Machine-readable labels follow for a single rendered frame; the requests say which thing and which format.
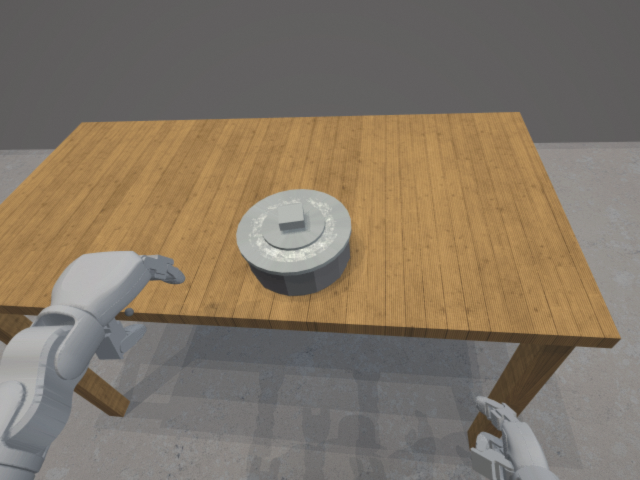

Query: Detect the pot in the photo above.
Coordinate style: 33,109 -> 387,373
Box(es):
249,242 -> 350,296

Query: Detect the knob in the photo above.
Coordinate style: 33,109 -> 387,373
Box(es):
278,204 -> 305,231

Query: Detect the robot right hand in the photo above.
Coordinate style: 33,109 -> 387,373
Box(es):
471,396 -> 550,480

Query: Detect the left robot forearm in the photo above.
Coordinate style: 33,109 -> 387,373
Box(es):
0,305 -> 105,480

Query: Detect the robot left hand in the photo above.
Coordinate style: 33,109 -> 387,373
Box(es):
50,251 -> 185,360

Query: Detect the table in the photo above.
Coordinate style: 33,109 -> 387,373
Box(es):
0,112 -> 621,451

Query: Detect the lid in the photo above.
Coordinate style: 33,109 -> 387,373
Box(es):
236,189 -> 351,276

